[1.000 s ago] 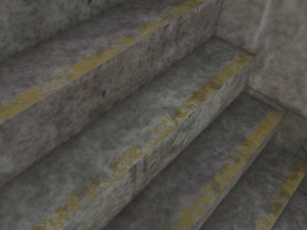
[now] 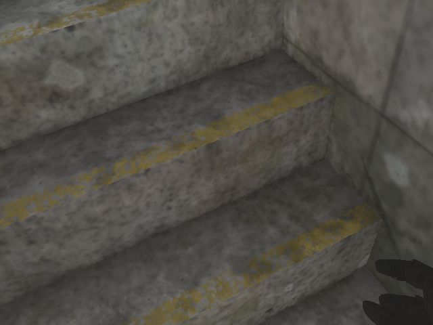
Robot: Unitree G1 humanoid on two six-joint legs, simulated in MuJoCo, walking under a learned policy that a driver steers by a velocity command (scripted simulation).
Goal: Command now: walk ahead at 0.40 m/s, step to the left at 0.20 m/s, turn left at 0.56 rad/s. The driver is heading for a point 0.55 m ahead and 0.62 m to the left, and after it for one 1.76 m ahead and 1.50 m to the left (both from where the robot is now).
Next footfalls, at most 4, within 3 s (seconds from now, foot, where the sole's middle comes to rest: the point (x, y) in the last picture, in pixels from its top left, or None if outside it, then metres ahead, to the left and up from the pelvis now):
0.34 left None -0.21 -0.04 -1.00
0.56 right None -0.24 -0.31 -1.00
1.08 left None -0.33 -0.10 -1.00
1.48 right None -0.19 -0.13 -1.00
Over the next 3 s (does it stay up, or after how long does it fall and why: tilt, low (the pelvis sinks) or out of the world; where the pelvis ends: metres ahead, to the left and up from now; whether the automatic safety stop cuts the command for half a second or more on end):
stays up -0.32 -0.05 -0.21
